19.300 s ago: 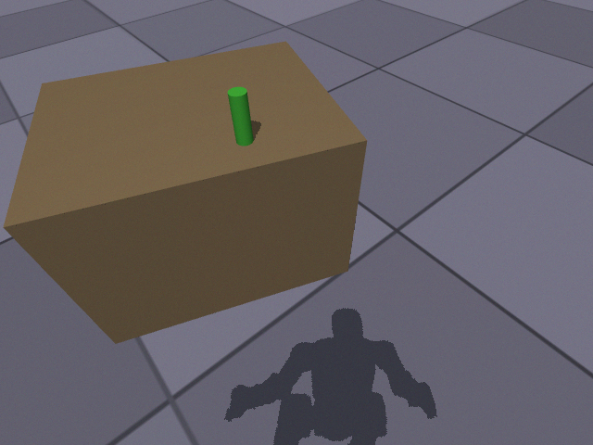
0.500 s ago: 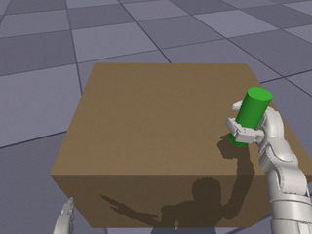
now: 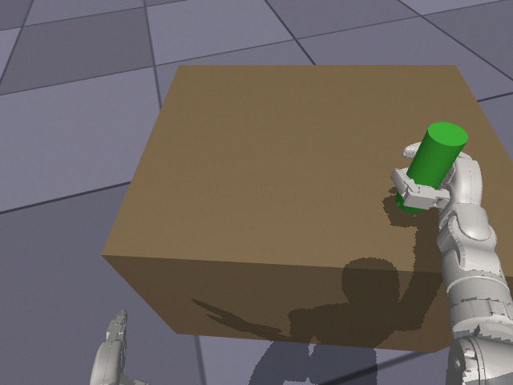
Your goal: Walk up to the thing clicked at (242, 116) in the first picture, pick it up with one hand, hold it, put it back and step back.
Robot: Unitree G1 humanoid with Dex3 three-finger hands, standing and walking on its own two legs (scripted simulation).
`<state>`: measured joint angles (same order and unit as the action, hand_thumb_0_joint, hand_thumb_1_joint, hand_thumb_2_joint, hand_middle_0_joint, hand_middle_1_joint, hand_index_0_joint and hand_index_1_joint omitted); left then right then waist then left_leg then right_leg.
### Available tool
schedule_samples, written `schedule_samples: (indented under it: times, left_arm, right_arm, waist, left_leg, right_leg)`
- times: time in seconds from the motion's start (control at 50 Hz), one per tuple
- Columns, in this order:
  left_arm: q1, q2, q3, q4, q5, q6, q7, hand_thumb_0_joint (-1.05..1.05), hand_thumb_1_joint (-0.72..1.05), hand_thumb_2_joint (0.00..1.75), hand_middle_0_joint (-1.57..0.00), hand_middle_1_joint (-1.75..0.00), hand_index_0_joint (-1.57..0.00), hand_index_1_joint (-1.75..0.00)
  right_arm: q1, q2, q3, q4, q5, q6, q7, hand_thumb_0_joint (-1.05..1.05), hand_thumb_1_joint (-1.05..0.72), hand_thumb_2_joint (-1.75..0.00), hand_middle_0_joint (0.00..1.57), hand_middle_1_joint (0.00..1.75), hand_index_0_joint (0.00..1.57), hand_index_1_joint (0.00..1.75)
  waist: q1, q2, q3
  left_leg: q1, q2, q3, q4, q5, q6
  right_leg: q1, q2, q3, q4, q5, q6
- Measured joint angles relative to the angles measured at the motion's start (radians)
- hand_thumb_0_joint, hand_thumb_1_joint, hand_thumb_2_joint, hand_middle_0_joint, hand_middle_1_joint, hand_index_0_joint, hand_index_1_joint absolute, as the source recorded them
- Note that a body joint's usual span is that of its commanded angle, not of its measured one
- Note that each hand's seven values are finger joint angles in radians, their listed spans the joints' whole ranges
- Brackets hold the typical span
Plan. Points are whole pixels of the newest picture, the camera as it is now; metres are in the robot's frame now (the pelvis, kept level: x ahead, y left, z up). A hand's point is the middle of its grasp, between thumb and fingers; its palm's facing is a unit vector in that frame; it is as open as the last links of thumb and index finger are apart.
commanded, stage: crouch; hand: right
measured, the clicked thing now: (426, 171) +0.42 -0.21 +0.10
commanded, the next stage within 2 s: lower in 0.44 s
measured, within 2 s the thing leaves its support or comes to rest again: rests again in 1.64 s
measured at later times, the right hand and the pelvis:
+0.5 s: hand (411, 176) +0.45 -0.21 +0.05, palm faces +0.17 +0.99 +0.03, open 6.6 cm; pelvis +0.00 -0.01 -0.02, yaw +0 degrees
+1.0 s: hand (399, 190) +0.46 -0.21 +0.00, palm faces +0.18 +0.98 +0.04, open 6.6 cm; pelvis +0.00 -0.01 -0.05, yaw +1 degrees
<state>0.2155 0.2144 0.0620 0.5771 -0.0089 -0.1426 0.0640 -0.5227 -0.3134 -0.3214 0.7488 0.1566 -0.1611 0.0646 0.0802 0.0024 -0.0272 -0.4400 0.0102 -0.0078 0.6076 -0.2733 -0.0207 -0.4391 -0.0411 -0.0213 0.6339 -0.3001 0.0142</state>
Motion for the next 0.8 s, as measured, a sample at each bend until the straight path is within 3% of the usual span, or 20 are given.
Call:
schedule_samples:
  times: [0.16, 0.32, 0.8]
  left_arm:
    - [0.021, 0.005, -0.004, -0.048, 0.006, -0.001, 0.002, -0.01, -0.53, 0.06, -0.07, -0.06, -0.07, -0.05]
    - [0.035, 0.003, -0.022, -0.112, 0.016, 0.007, -0.010, -0.01, -0.53, 0.06, -0.06, -0.06, -0.07, -0.05]
    - [0.108, 0.012, -0.018, -0.300, 0.039, 0.011, -0.042, -0.01, -0.54, 0.06, -0.06, -0.06, -0.07, -0.06]
  right_arm:
    - [-0.052, -0.020, -0.016, 0.124, -0.002, -0.061, 0.025, -0.04, 0.01, -1.13, 0.91, 1.08, 0.94, 1.09]
    - [-0.113, -0.060, -0.041, 0.216, -0.026, -0.121, 0.026, -0.04, 0.01, -1.13, 0.91, 1.08, 0.94, 1.09]
    - [-0.144, -0.088, -0.090, 0.291, -0.047, -0.192, 0.048, -0.04, -0.01, -1.11, 0.90, 1.09, 0.93, 1.11]
  waist:
    - [0.015, 0.007, -0.032]
    - [0.034, 0.016, -0.043]
    - [0.066, 0.015, -0.076]
  left_leg:
    - [-0.066, -0.001, -0.003, 0.047, -0.017, -0.003]
    - [-0.136, -0.006, -0.003, 0.099, -0.033, -0.004]
    - [-0.314, -0.007, -0.003, 0.243, -0.098, -0.012]
  right_leg:
    - [-0.068, -0.002, -0.001, 0.055, -0.023, -0.003]
    - [-0.141, -0.007, 0.000, 0.115, -0.044, -0.004]
    - [-0.325, -0.008, 0.007, 0.271, -0.115, -0.011]
